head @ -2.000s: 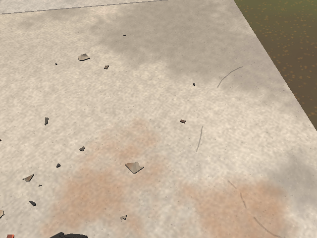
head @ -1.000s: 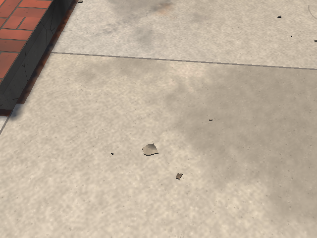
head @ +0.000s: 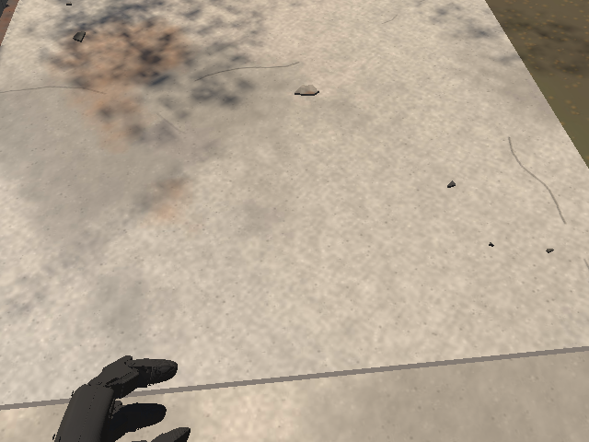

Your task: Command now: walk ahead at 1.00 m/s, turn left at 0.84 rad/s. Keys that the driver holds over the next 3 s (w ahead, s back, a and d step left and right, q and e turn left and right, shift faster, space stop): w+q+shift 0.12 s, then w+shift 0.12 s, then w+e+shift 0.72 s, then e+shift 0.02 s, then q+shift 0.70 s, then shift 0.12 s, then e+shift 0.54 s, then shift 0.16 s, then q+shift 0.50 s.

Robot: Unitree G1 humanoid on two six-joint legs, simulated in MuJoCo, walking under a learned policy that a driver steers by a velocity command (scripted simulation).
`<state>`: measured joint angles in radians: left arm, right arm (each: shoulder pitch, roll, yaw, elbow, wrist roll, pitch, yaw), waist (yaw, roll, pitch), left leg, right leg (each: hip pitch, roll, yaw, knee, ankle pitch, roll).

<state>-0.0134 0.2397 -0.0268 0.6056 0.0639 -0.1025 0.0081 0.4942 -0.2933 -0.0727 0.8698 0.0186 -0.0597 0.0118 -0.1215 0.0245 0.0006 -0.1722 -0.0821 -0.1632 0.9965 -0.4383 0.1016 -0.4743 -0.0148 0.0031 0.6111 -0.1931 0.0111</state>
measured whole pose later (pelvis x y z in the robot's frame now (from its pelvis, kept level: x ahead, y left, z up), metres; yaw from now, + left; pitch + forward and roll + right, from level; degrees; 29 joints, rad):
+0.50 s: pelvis +0.45 +0.07 +0.01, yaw +9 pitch +0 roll +0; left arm 0.37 0.25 0.02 0.86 0.01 -0.06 -0.02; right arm 0.23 -0.26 -0.02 0.78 -0.05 -0.06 0.02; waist 0.05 -0.01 0.03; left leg -0.29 -0.04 0.12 0.57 -0.28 0.08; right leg -0.42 -0.08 0.04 1.30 -0.27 -0.08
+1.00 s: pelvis +0.92 +0.05 +0.01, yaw -16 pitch -1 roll -1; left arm 0.44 0.31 0.07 0.89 0.01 -0.03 -0.01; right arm 0.04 -0.21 0.03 0.63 -0.07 -0.08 0.00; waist 0.06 0.00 0.04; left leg -0.60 0.11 -0.11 1.22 -0.33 -0.05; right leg -0.18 0.24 0.04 0.45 -0.24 -0.20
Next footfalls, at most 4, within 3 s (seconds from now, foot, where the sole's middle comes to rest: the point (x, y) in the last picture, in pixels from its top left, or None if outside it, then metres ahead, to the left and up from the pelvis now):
0.36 left None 0.49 0.16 -0.76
0.80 right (248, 267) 0.94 0.05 -0.76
1.22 left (241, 156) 1.37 0.04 -0.76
1.92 right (289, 143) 1.41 -0.12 -0.76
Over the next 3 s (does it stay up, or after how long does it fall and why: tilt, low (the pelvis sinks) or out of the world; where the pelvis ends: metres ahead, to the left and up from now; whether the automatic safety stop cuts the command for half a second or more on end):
stays up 1.37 -0.06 0.03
